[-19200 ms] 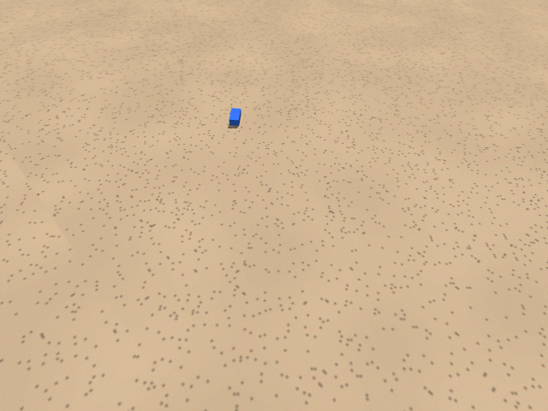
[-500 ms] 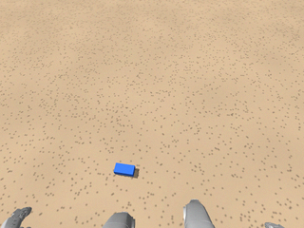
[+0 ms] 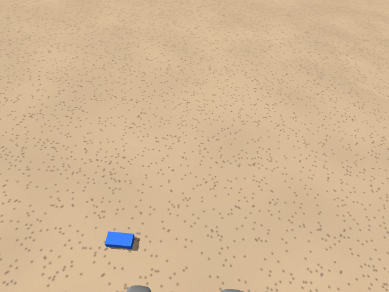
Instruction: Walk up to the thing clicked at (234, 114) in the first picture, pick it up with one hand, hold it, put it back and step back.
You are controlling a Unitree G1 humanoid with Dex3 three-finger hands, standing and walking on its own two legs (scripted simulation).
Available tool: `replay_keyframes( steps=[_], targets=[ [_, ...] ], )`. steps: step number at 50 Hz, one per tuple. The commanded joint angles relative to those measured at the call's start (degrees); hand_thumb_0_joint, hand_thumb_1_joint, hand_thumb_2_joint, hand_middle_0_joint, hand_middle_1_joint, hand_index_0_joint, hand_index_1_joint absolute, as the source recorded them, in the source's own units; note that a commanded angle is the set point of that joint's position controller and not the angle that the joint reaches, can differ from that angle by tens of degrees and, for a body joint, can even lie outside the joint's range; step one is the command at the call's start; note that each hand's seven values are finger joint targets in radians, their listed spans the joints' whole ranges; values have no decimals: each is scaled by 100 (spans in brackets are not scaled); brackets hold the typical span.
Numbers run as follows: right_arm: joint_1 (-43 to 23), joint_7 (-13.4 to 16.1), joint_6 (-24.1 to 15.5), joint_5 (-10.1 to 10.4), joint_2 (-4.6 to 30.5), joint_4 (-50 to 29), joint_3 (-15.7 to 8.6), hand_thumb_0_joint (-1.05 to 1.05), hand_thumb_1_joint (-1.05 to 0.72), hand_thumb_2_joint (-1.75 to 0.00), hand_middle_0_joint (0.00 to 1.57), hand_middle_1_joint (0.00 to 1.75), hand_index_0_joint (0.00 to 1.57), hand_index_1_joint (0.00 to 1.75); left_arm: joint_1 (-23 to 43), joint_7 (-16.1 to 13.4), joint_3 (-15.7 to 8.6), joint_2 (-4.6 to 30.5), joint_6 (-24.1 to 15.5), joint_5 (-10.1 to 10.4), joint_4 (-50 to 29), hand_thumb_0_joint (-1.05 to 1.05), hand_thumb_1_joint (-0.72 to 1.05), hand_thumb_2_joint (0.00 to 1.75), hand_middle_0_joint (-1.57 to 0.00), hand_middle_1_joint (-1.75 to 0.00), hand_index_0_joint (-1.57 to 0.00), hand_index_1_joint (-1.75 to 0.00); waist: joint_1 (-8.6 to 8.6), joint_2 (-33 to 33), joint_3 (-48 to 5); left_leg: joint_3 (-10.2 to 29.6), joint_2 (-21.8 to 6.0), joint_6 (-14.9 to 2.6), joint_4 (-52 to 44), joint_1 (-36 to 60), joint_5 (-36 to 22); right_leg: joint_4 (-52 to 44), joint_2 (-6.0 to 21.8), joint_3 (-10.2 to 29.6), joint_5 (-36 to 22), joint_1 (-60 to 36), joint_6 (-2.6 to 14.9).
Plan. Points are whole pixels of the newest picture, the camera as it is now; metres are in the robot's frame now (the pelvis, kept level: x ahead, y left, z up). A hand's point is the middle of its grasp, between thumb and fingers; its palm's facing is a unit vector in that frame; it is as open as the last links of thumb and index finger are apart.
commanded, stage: walk up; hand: left
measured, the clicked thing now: (120, 240) +0.46 +0.29 -0.72
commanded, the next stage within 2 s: stand in 0.36 s
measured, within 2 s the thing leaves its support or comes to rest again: neither
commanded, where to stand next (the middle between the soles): +0.08 +0.04 m, yaw +2 degrees
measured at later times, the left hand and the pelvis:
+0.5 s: hand out of the picture +0.10 +0.38 -0.14, palm faces +0.08 -0.88 -0.48, open 7.4 cm; pelvis +0.01 +0.07 +0.00, yaw +4 degrees
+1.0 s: hand out of the picture +0.11 +0.33 -0.12, palm faces +0.02 -0.94 -0.33, open 7.4 cm; pelvis +0.03 +0.07 +0.04, yaw +2 degrees
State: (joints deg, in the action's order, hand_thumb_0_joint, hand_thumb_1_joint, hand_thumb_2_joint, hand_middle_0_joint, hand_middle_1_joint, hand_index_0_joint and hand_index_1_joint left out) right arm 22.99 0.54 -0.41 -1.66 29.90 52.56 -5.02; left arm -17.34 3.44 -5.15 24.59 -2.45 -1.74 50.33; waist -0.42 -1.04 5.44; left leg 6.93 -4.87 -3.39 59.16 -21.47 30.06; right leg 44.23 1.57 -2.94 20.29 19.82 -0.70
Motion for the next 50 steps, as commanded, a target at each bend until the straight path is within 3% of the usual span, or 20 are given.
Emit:
replay_keyframes(
  steps=[1,5,7,10,14,16,17,18,19,20,22,26,29,30,31,32,33,35,37,50],
  targets=[
    [-465,-124,-160,82,972,-788,-257,0,-90,-90,20,30,20,30,-482,-433,-482,2178,-357,107,-208,0,90,90,-20,-30,-20,-30,211,476,335,602,129,101,951,-2552,-762,-2857,2089,3428,1646,-1333,1070],
    [-70,-278,306,-172,763,-957,-371,0,-90,-90,20,30,20,30,-296,-848,-324,1948,-388,247,-191,0,90,90,-20,-30,-20,-30,-176,-71,299,716,332,347,1118,-1207,-713,-1660,2009,1512,-4362,-27,1157],
    [-113,-266,410,-61,724,-1064,-407,0,-90,-90,20,30,20,30,163,-915,-278,1814,-347,256,-392,0,90,90,-20,-30,-20,-30,-240,-571,102,607,560,384,1354,-844,-712,-1496,2011,1090,-5080,312,1323],
    [-366,-192,459,64,745,-1186,-459,0,-90,-90,20,30,20,30,444,-899,-238,1635,-238,184,-572,0,90,90,-20,-30,-20,-30,-121,-967,-91,346,674,472,1322,-880,-789,-1248,1766,722,-4372,205,1366],
    [-893,-99,310,189,558,-1240,-337,0,-90,-90,20,30,20,30,363,-838,-199,1549,-69,105,-537,0,90,90,-20,-30,-20,-30,222,-1611,-617,-566,472,405,-881,-603,-749,-323,1395,508,-4204,-835,1097],
    [-592,-40,146,240,465,-910,-293,0,-90,-90,20,30,20,30,693,-731,-120,1487,89,171,-600,0,90,90,-20,-30,-20,-30,-19,-1488,-883,-1190,764,380,-2470,314,-1776,545,989,227,-3586,-676,834],
    [-501,-8,33,203,638,-761,-321,0,-90,-90,20,30,20,30,483,-692,-11,1163,177,194,-550,0,90,90,-20,-30,-20,-30,-68,-795,-1032,-870,685,291,-2861,911,-2707,1413,718,191,-2466,-235,646],
    [-145,-3,-98,90,711,-896,-331,0,-90,-90,20,30,20,30,-165,-615,31,676,136,140,-563,0,90,90,-20,-30,-20,-30,-64,-162,-1560,1063,-292,-50,-3080,2397,-2967,1962,281,333,-69,1076,247],
    [130,38,-172,103,1559,-682,-489,0,-90,-90,20,30,20,30,300,-671,22,819,164,145,-669,0,90,90,-20,-30,-20,-30,-371,1070,-2023,2871,-1494,-908,-3227,2219,-2985,2141,-189,888,1882,1543,147],
    [-259,104,-206,68,1580,-636,-531,0,-90,-90,20,30,20,30,1103,-736,-62,1252,151,106,-786,0,90,90,-20,-30,-20,-30,-419,780,-1521,3362,-1538,-1161,-3279,1579,-1949,2317,-25,1299,1839,1754,189],
    [-864,154,-214,85,753,-767,-308,0,-90,-90,20,30,20,30,992,-677,-78,1169,138,210,-474,0,90,90,-20,-30,-20,-30,-160,223,-848,2011,-1089,-886,-3077,1511,-1854,2260,-53,1274,1322,1792,297],
    [-1580,80,-232,41,791,-701,-262,0,-90,-90,20,30,20,30,380,-536,-111,1136,115,108,-13,0,90,90,-20,-30,-20,-30,214,1369,-488,1330,-751,-646,-3513,283,-886,902,31,582,1113,449,203],
    [-1734,-4,-156,59,581,-482,-214,0,-90,-90,20,30,20,30,86,-486,-47,901,3,128,301,0,90,90,-20,-30,-20,-30,327,1347,-543,832,-527,-427,-3253,-217,-1279,-916,-74,242,184,-992,165],
    [-1771,-28,-126,91,313,-445,-134,0,-90,-90,20,30,20,30,15,-504,-11,867,-61,120,330,0,90,90,-20,-30,-20,-30,435,1192,-587,639,-379,-175,-2912,-319,-1312,-1708,52,548,-406,-1329,165],
    [-1566,-30,-121,177,-130,-421,-27,0,-90,-90,20,30,20,30,172,-519,-37,1227,-135,26,284,0,90,90,-20,-30,-20,-30,273,204,-742,219,103,167,-2110,-324,-1384,-2360,893,2008,-559,-1427,371],
    [-1519,0,-76,215,-82,-357,-21,0,-90,-90,20,30,20,30,732,-500,-106,1779,-147,-20,248,0,90,90,-20,-30,-20,-30,-63,-461,-463,-210,520,227,-1970,-50,-373,-2714,1563,2958,456,-320,896],
    [-1275,-9,-92,208,72,-126,-66,0,-90,-90,20,30,20,30,1318,-449,-67,1695,-149,-36,175,0,90,90,-20,-30,-20,-30,-259,-384,-306,-210,340,180,-1925,937,-341,-2630,1591,2775,776,565,1135],
    [-1322,-95,-152,177,194,96,-99,0,-90,-90,20,30,20,30,1506,-402,78,1280,-132,57,148,0,90,90,-20,-30,-20,-30,-268,-41,-307,-101,215,127,-3030,1326,-1256,-2370,893,1655,416,337,568],
    [-1525,-132,-157,86,238,164,-88,0,-90,-90,20,30,20,30,1329,-402,139,1046,-85,176,327,0,90,90,-20,-30,-20,-30,-94,-88,-193,393,-56,-1,-3627,955,-759,-2367,413,1233,919,30,317],
    [-1864,-72,-255,146,277,723,121,0,-90,-90,20,30,20,30,1255,-339,258,789,-28,192,865,0,90,90,-20,-30,-20,-30,76,136,-579,86,-174,211,-4121,1185,-2408,-2542,517,958,-1230,-1262,246]
  ],
)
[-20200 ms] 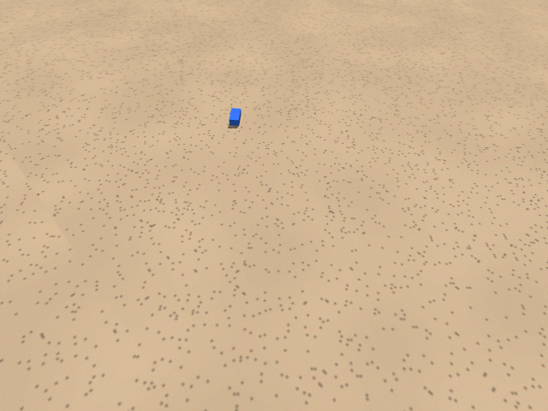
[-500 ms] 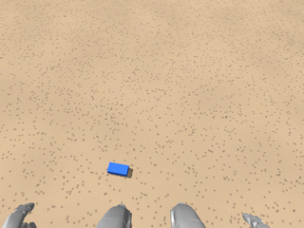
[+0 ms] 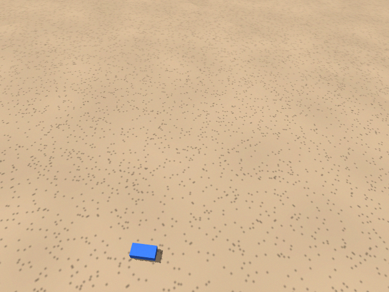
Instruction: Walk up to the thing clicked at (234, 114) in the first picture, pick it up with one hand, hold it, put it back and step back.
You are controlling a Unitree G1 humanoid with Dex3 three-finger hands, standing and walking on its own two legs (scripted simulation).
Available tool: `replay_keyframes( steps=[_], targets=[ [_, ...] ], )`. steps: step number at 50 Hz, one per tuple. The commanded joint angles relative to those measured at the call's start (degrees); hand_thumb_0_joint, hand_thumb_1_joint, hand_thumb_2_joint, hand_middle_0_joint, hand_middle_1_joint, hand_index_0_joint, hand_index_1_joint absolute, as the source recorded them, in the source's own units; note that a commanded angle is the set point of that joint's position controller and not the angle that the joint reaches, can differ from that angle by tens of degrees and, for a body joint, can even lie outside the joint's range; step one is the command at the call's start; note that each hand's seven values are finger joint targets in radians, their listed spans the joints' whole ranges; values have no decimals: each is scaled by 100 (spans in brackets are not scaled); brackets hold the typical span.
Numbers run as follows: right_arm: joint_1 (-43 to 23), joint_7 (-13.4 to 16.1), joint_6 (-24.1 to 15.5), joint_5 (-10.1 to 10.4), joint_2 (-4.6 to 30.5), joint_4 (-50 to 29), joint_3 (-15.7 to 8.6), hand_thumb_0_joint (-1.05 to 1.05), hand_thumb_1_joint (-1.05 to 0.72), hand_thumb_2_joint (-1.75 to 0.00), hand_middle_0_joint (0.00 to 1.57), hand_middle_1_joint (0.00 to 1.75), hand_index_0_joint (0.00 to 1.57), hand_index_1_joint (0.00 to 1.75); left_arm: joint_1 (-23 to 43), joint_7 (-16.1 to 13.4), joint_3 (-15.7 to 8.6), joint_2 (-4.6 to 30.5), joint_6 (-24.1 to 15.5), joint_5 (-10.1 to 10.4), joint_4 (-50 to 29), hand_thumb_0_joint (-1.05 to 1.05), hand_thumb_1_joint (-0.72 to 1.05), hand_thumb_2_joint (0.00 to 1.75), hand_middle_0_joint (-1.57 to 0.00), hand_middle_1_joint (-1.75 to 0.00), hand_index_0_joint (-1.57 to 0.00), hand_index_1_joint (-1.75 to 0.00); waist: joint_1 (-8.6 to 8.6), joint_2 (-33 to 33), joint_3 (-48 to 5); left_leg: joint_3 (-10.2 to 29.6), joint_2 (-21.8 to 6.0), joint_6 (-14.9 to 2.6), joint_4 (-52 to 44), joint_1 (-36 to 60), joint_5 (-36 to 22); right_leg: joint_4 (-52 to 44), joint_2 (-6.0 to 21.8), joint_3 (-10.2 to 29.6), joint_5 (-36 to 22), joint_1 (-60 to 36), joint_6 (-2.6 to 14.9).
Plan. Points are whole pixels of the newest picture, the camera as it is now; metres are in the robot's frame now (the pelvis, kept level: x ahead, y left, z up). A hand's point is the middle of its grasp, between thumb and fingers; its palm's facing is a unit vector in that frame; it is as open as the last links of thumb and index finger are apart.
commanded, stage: stand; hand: left
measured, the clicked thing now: (143, 251) +0.44 +0.21 -0.76
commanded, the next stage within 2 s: rise first in 1.96 s
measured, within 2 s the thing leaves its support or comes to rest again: neither
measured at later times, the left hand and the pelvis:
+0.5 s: hand out of the picture +0.08 +0.26 -0.16, palm faces -0.02 -0.95 -0.32, open 7.4 cm; pelvis +0.01 +0.01 +0.00, yaw +0 degrees
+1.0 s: hand out of the picture +0.09 +0.25 -0.15, palm faces -0.02 -0.94 -0.33, open 7.4 cm; pelvis +0.01 +0.00 +0.01, yaw +0 degrees
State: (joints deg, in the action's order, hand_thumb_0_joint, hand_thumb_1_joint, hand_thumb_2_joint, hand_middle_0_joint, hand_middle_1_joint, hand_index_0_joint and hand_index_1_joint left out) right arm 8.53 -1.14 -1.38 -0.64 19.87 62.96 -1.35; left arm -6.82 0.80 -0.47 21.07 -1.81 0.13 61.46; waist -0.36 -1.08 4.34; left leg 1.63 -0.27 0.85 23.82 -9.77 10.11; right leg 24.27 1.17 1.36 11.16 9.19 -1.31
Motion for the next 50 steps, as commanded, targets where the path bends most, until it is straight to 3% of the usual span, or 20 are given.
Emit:
replay_keyframes(
  steps=[1,8,14,19,23,25,27,31,32,39,44,47,50],
  targets=[
    [-431,100,-141,37,1289,-281,-239,0,-90,-90,20,30,20,30,227,-71,-212,1140,-63,9,-197,0,90,90,-20,-30,-20,-30,59,233,-402,652,-652,-214,-732,-47,-51,-560,516,509,-59,-136,283],
    [-627,98,-112,46,1245,-143,-215,0,-90,-90,20,30,20,30,381,-93,-192,1185,-53,-22,-88,0,90,90,-20,-30,-20,-30,23,58,-581,559,-666,-200,-703,276,-638,-637,572,475,-524,-167,237],
    [-767,85,-62,26,1213,-68,-213,0,-90,-90,20,30,20,30,400,-99,-182,1166,-42,-35,-13,0,90,90,-20,-30,-20,-30,31,90,-454,563,-632,-158,-836,145,-73,-810,552,493,-9,-7,202],
    [-806,88,-67,22,1229,-36,-204,0,-90,-90,20,30,20,30,405,-96,-202,1202,-43,-40,10,0,90,90,-20,-30,-20,-30,8,261,-561,581,-645,-172,-917,127,140,-789,554,493,-73,-69,201],
    [-824,91,-77,27,1223,-28,-196,0,-90,-90,20,30,20,30,381,-103,-191,1179,-70,-44,13,0,90,90,-20,-30,-20,-30,6,220,-777,491,-657,-185,-745,362,-634,-755,595,478,-564,-207,191],
    [-820,95,-63,26,1208,5,-184,0,-90,-90,20,30,20,30,331,-101,-178,1144,-43,-46,46,0,90,90,-20,-30,-20,-30,12,203,-610,510,-627,-173,-825,250,-213,-811,582,486,-255,-75,194],
    [-853,97,-50,27,1231,-17,-191,0,-90,-90,20,30,20,30,354,-103,-177,1152,-39,-50,33,0,90,90,-20,-30,-20,-30,-4,182,-627,522,-634,-177,-825,263,-170,-787,578,463,-214,-76,199],
    [-837,88,-43,32,1199,-12,-180,0,-90,-90,20,30,20,30,252,-112,-156,1140,-45,-62,61,0,90,90,-20,-30,-20,-30,7,83,-663,511,-643,-187,-753,317,-560,-788,604,439,-454,-169,204],
    [-791,96,-32,38,1228,19,-180,0,-90,-90,20,30,20,30,221,-107,-153,1119,-44,-57,63,0,90,90,-20,-30,-20,-30,0,122,-592,507,-630,-176,-798,321,-350,-833,593,464,-301,-42,184],
    [-818,94,-15,24,1225,9,-169,0,-90,-90,20,30,20,30,261,-122,-168,1152,-50,-57,23,0,90,90,-20,-30,-20,-30,15,97,-688,487,-638,-180,-756,320,-607,-819,618,427,-511,-226,187],
    [-707,82,0,29,1184,32,-158,0,-90,-90,20,30,20,30,243,-128,-160,1170,-49,-60,17,0,90,90,-20,-30,-20,-30,-15,9,-510,493,-604,-165,-777,188,-361,-939,635,447,-178,-172,193],
    [-744,92,-13,29,1201,33,-164,0,-90,-90,20,30,20,30,235,-126,-157,1139,-49,-62,-4,0,90,90,-20,-30,-20,-30,8,118,-617,507,-650,-148,-764,315,-720,-859,617,395,-496,-206,197],
    [-710,94,-11,22,1219,53,-159,0,-90,-90,20,30,20,30,218,-114,-166,1156,-29,-54,2,0,90,90,-20,-30,-20,-30,19,172,-492,507,-617,-149,-843,222,-173,-916,611,438,-95,-108,202]
  ],
)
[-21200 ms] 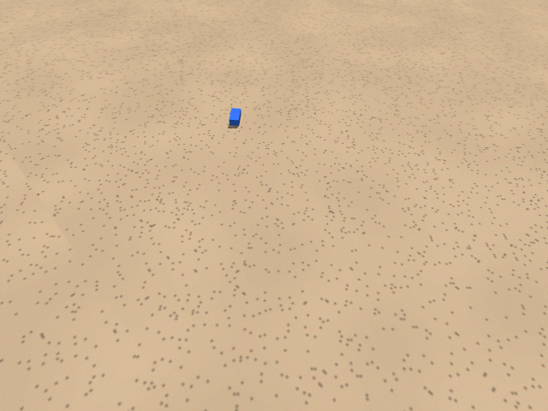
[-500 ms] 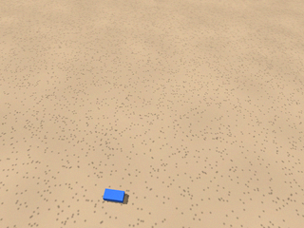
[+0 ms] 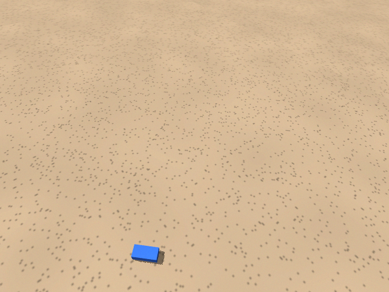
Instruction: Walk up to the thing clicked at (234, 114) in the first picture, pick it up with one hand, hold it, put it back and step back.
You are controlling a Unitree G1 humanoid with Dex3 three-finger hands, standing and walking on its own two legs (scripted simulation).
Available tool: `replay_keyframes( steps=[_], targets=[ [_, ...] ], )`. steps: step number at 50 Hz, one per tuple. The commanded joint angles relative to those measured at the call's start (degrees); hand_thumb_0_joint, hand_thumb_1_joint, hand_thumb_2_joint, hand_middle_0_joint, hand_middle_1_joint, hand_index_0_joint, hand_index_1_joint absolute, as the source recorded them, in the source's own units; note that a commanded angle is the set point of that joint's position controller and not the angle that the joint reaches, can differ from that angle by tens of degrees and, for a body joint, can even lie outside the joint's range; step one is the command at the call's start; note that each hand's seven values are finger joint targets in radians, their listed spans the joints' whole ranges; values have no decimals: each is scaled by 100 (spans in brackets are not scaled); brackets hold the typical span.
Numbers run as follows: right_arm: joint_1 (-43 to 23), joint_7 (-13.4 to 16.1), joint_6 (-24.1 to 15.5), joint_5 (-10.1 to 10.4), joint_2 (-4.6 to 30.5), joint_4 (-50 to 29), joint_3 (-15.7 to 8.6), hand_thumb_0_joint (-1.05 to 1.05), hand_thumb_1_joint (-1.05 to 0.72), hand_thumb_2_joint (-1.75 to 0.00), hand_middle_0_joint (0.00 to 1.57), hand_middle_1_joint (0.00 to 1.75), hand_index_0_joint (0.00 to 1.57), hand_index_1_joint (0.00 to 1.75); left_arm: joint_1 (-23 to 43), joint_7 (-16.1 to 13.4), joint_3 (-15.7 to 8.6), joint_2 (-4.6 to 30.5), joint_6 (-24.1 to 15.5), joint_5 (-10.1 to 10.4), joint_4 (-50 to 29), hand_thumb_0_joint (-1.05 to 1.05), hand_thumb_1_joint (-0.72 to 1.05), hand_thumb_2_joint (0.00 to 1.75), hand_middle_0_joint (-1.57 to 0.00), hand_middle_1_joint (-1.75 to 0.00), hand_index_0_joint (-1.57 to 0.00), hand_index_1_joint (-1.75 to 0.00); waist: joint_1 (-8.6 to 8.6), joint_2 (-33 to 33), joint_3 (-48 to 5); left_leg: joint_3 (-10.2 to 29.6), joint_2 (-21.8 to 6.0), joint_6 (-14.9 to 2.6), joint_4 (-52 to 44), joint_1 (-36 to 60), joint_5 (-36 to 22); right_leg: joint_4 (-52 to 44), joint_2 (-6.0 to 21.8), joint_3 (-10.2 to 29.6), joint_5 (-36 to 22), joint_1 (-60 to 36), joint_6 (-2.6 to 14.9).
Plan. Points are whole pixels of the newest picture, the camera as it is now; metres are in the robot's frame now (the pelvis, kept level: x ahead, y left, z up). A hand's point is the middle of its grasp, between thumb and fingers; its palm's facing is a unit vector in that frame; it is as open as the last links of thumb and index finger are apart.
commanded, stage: stand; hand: left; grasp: from above
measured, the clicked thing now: (145, 253) +0.42 +0.20 -0.76
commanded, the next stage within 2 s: rise first in 0.96 s
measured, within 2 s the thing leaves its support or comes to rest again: neither
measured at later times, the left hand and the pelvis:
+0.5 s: hand out of the picture +0.08 +0.25 -0.16, palm faces -0.03 -0.94 -0.33, open 7.4 cm; pelvis +0.01 +0.00 +0.00, yaw +0 degrees
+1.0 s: hand out of the picture +0.10 +0.25 -0.16, palm faces -0.02 -0.94 -0.34, open 7.4 cm; pelvis +0.02 -0.01 +0.00, yaw +0 degrees
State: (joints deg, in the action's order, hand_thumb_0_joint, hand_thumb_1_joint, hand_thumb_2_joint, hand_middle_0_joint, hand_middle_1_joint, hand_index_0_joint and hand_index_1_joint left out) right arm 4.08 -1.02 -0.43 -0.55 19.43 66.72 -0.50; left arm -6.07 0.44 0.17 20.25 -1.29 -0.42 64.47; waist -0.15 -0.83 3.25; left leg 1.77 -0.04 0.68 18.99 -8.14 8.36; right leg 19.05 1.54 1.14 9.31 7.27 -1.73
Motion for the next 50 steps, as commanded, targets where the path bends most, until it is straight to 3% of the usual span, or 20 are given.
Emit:
replay_keyframes(
  steps=[1,6,9,11,14,16,19,21,22,24,29,33,36,39,44,50],
  targets=[
    [-248,80,-108,9,1278,-332,-240,0,-90,-90,20,30,20,30,171,-71,-231,1238,-73,-3,-302,0,90,90,-20,-30,-20,-30,-22,202,-397,511,-650,-135,-400,15,19,-357,564,438,65,41,250],
    [-270,88,-116,17,1284,-343,-238,0,-90,-90,20,30,20,30,133,-67,-215,1196,-61,-14,-312,0,90,90,-20,-30,-20,-30,16,150,-355,536,-648,-134,-417,14,66,-369,546,430,187,132,254],
    [-217,87,-129,11,1291,-340,-235,0,-90,-90,20,30,20,30,177,-76,-222,1231,-87,-8,-344,0,90,90,-20,-30,-20,-30,-10,129,-592,486,-673,-151,-305,159,-441,-328,588,436,-303,-54,246],
    [-175,93,-122,16,1309,-327,-237,0,-90,-90,20,30,20,30,176,-80,-227,1251,-73,1,-328,0,90,90,-20,-30,-20,-30,-34,113,-524,482,-642,-142,-355,84,-248,-348,569,437,-127,-39,249],
    [-173,100,-126,19,1316,-336,-227,0,-90,-90,20,30,20,30,172,-77,-220,1236,-74,7,-327,0,90,90,-20,-30,-20,-30,-16,121,-591,480,-673,-154,-288,142,-613,-279,592,404,-478,-171,251],
    [-110,96,-105,25,1277,-315,-212,0,-90,-90,20,30,20,30,109,-82,-209,1230,-64,4,-286,0,90,90,-20,-30,-20,-30,-28,26,-394,490,-629,-126,-354,34,-228,-399,564,409,-39,-5,237],
    [-183,93,-112,19,1292,-360,-221,0,-90,-90,20,30,20,30,157,-83,-199,1240,-70,-14,-335,0,90,90,-20,-30,-20,-30,-26,69,-539,486,-669,-112,-293,206,-606,-336,568,376,-344,-28,252],
    [-185,95,-97,27,1281,-339,-211,0,-90,-90,20,30,20,30,109,-90,-196,1221,-64,-7,-316,0,90,90,-20,-30,-20,-30,0,86,-400,491,-639,-116,-311,90,-280,-409,572,413,-88,14,241],
    [-161,96,-102,14,1290,-355,-214,0,-90,-90,20,30,20,30,146,-85,-201,1278,-73,-13,-341,0,90,90,-20,-30,-20,-30,-32,96,-576,455,-656,-132,-272,234,-527,-361,600,422,-368,-57,255],
    [-145,100,-103,21,1281,-353,-201,0,-90,-90,20,30,20,30,159,-88,-211,1257,-71,1,-331,0,90,90,-20,-30,-20,-30,-32,110,-534,476,-668,-141,-289,151,-500,-332,585,388,-384,-129,237],
    [-122,100,-103,25,1296,-356,-188,0,-90,-90,20,30,20,30,114,-75,-201,1229,-53,1,-312,0,90,90,-20,-30,-20,-30,-15,168,-378,502,-654,-124,-377,58,-323,-366,551,375,-114,-42,246],
    [-162,114,-105,37,1296,-403,-199,0,-90,-90,20,30,20,30,136,-90,-213,1243,-64,-8,-328,0,90,90,-20,-30,-20,-30,-27,91,-577,487,-687,-135,-264,237,-786,-306,576,362,-558,-158,250],
    [-121,118,-105,27,1310,-385,-186,0,-90,-90,20,30,20,30,122,-83,-213,1240,-56,9,-317,0,90,90,-20,-30,-20,-30,-16,145,-518,464,-662,-130,-286,193,-623,-329,578,395,-447,-151,247],
    [-138,127,-124,30,1302,-422,-185,0,-90,-90,20,30,20,30,111,-89,-230,1266,-57,7,-335,0,90,90,-20,-30,-20,-30,-5,136,-696,443,-703,-124,-213,332,-1180,-196,597,342,-998,-298,259],
    [-134,147,-127,26,1328,-440,-187,0,-90,-90,20,30,20,30,146,-84,-230,1225,-45,3,-342,0,90,90,-20,-30,-20,-30,-9,130,-694,402,-714,-141,-169,397,-1210,-211,612,348,-1053,-323,256],
    [-145,139,-98,32,1321,-434,-183,0,-90,-90,20,30,20,30,106,-88,-218,1200,-23,5,-321,0,90,90,-20,-30,-20,-30,17,109,-429,438,-692,-112,-284,251,-719,-335,566,364,-503,-150,261]
  ],
)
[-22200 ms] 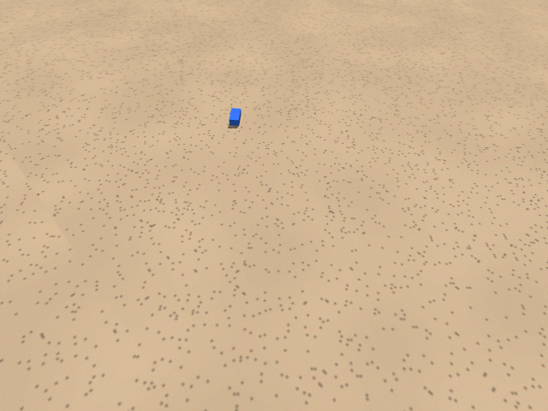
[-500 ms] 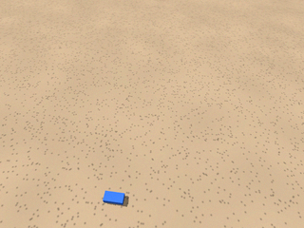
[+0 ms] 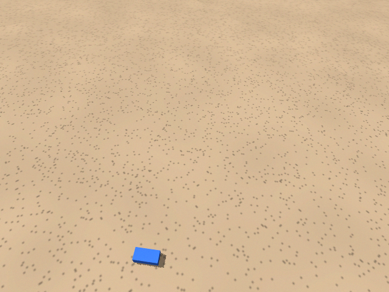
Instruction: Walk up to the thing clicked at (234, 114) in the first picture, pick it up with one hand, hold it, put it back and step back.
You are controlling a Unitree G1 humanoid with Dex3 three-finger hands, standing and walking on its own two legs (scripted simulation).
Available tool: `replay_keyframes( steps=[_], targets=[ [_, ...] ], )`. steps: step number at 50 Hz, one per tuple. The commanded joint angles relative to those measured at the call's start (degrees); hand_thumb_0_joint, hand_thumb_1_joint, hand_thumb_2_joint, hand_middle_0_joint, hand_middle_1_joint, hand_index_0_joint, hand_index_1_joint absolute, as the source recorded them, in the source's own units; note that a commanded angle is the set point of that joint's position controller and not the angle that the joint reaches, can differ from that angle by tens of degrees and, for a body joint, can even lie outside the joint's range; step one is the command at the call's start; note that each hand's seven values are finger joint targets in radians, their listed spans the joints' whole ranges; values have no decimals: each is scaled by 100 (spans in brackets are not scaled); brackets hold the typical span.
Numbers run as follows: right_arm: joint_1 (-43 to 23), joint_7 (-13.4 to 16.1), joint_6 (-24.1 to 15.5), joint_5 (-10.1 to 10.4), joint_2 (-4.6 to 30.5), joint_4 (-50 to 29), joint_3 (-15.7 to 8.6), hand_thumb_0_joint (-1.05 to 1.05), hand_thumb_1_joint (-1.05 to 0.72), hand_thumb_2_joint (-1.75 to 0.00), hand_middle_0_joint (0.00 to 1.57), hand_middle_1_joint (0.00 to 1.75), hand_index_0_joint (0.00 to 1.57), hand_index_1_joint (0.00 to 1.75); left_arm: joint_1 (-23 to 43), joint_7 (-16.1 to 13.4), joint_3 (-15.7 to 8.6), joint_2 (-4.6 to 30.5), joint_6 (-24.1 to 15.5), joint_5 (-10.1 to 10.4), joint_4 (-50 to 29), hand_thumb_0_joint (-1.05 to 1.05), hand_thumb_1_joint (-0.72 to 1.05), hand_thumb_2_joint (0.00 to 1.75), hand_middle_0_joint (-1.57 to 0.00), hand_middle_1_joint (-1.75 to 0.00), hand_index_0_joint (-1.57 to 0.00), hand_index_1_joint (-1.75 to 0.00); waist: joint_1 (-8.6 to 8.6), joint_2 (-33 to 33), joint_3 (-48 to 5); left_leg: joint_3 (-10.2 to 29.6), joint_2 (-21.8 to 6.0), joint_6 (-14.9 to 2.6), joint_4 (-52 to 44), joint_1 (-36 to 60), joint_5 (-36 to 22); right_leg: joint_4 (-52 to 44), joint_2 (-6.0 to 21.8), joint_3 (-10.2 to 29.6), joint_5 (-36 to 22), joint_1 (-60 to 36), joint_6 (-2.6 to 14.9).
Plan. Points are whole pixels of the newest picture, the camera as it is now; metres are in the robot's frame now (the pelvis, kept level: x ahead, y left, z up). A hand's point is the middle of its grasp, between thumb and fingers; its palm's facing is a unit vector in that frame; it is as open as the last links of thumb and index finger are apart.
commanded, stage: rise first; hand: left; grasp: from above
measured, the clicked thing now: (146, 256) +0.40 +0.20 -0.76
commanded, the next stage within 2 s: none
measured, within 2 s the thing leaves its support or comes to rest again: neither
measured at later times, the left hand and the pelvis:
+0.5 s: hand out of the picture +0.15 +0.25 -0.19, palm faces -0.08 -0.92 -0.39, open 12.3 cm; pelvis -0.01 +0.00 -0.05, yaw -1 degrees
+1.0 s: hand out of the picture +0.13 +0.26 -0.26, palm faces -0.22 -0.84 -0.49, open 14.2 cm; pelvis -0.01 +0.01 -0.13, yaw -1 degrees
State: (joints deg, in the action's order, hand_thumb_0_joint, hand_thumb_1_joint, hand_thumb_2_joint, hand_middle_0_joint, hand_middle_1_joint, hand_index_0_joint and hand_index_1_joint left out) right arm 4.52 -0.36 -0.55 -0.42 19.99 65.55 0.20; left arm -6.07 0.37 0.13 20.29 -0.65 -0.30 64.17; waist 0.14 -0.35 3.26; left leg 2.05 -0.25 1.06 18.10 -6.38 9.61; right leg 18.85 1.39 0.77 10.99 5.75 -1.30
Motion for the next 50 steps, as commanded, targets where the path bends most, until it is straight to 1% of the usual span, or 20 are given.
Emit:
replay_keyframes(
  steps=[1,3,4,5,6,7,8,9,10,11,14,15,17,21,25,27,36,37,47,50],
  targets=[
    [-214,65,-88,23,1270,-334,-256,0,-90,-90,20,30,20,30,102,-79,-206,1195,-93,-15,-291,0,90,90,-20,-30,-20,-30,-24,77,-496,415,-680,-164,-190,126,-867,-307,582,384,-741,-25,211],
    [-173,66,-88,21,1232,-339,-238,0,-95,-93,20,31,20,31,121,-82,-228,1245,-106,-18,-297,0,82,98,-13,-38,-13,-38,-31,5,-455,407,-651,-158,-210,58,-781,-333,602,408,-758,-41,204],
    [36,164,-383,368,272,-2051,-32,0,-94,-91,20,30,20,30,2132,-164,-275,321,-661,219,-2308,0,78,92,-21,-46,-20,-46,-682,300,-218,-426,116,-148,238,-591,137,16,-80,-84,-298,1216,145],
    [290,217,-393,374,415,-1745,-40,0,-87,-90,20,30,20,30,2621,-209,-406,631,-626,197,-1954,0,70,92,-22,-54,-18,-54,-473,-25,-321,-416,132,-168,279,-568,293,-11,-73,-140,-31,948,111],
    [535,282,-330,389,655,-1721,-200,0,-86,-89,20,30,20,30,1486,-222,-820,1259,-432,33,-939,0,62,89,-21,-62,-19,-62,-310,-52,-265,-406,99,-165,330,-725,298,72,-136,-206,101,963,171],
    [591,270,-300,333,644,-1813,-262,0,-84,-89,20,30,20,30,1241,-130,-862,1231,-315,-85,-476,0,54,88,-19,-68,-18,-68,-290,-288,-366,-391,125,-189,561,-931,283,200,-141,-210,192,1075,183],
    [605,276,-332,306,601,-2005,-291,0,-86,-89,20,30,20,30,1761,-34,-850,1250,-280,-191,-614,0,46,90,-15,-76,-15,-76,-282,-383,-525,-340,89,-204,798,-1065,207,465,-160,-227,79,1249,182],
    [616,290,-364,222,591,-2123,-385,0,-85,-89,20,30,20,30,1669,6,-1006,1368,-300,-334,-566,0,38,88,-15,-82,-17,-81,-153,-297,-936,-348,117,-189,982,-1133,35,685,-110,-180,-130,1174,181],
    [799,276,-390,162,575,-2190,-444,0,-88,-89,20,30,20,30,1264,37,-1126,1361,-261,-473,-414,0,30,88,-13,-90,-16,-87,-77,-94,-1223,-342,162,-161,1208,-1266,-80,935,-108,-162,-258,1222,186],
    [881,236,-399,119,558,-2326,-510,0,-87,-89,20,30,20,30,834,70,-1256,1360,-208,-649,-481,0,22,88,-11,-95,-14,-92,123,229,-1496,-329,174,-115,1335,-1358,-214,1131,-124,-165,-289,1241,241],
    [797,187,-421,144,464,-2795,-531,0,-91,-90,20,30,20,30,476,48,-1180,1048,13,-764,-911,0,0,93,-10,-100,-12,-97,162,310,-1596,-319,212,-91,1425,-1563,-124,1269,-174,-171,-127,1302,247],
    [815,178,-420,157,472,-2906,-557,0,-88,-90,20,30,20,30,502,12,-1208,1039,132,-785,-1237,0,-8,93,-10,-99,-11,-97,124,423,-1784,-307,197,-89,1512,-1511,-240,1364,-193,-171,-227,1361,242],
    [736,153,-416,173,448,-3106,-537,0,-92,-91,20,30,20,30,395,-31,-1171,940,404,-836,-1342,0,-24,97,-9,-102,-10,-101,16,183,-1538,-263,143,-97,1650,-1754,-82,1507,-238,-220,-24,1664,230],
    [784,123,-498,157,378,-3361,-556,0,-90,-90,20,30,20,30,476,-107,-1179,905,589,-954,-1948,0,-48,97,-8,-108,-9,-107,-48,31,-1588,-230,87,-111,2238,-2282,133,2074,-251,-239,225,2275,209],
    [844,130,-624,131,305,-3568,-578,0,-92,-91,20,30,20,30,280,-130,-1270,921,579,-1089,-2625,0,-54,99,-9,-106,-8,-107,-80,96,-1760,-210,79,-132,2830,-2797,401,2614,-218,-188,445,2816,193],
    [812,134,-675,128,279,-3745,-584,0,-92,-91,20,30,20,30,81,-114,-1203,864,596,-1188,-3047,0,-53,99,-9,-107,-8,-107,-71,272,-1883,-210,58,-130,3006,-2929,517,2845,-218,-186,552,3055,210],
    [751,155,-824,98,240,-4075,-593,0,-93,-91,20,30,20,30,-777,-216,-1111,725,909,-1507,-4455,0,-55,97,-9,-106,-9,-106,-144,533,-2301,-54,-55,-138,3761,-3401,277,3673,-245,-238,423,3819,253],
    [773,148,-832,90,223,-4049,-584,0,-93,-91,20,30,20,30,-872,-230,-1043,652,937,-1529,-4414,0,-55,97,-9,-105,-9,-105,-212,379,-2367,-39,-61,-153,3880,-3488,240,3742,-244,-249,394,3874,241],
    [604,38,-984,80,236,-4337,-587,0,-95,-91,20,30,20,30,-1652,-273,-1019,629,1016,-1761,-5370,0,-58,95,-10,-106,-10,-106,-87,613,-2945,143,-89,-109,4734,-3976,-278,4805,-278,-358,360,4850,269],
    [521,9,-991,109,220,-4369,-566,0,-96,-92,20,30,20,30,-1487,-296,-999,710,1031,-1877,-5473,0,-61,97,-11,-105,-10,-105,-146,471,-2967,78,-20,-146,5035,-4413,30,4955,-279,-329,381,5011,256]
  ],
)
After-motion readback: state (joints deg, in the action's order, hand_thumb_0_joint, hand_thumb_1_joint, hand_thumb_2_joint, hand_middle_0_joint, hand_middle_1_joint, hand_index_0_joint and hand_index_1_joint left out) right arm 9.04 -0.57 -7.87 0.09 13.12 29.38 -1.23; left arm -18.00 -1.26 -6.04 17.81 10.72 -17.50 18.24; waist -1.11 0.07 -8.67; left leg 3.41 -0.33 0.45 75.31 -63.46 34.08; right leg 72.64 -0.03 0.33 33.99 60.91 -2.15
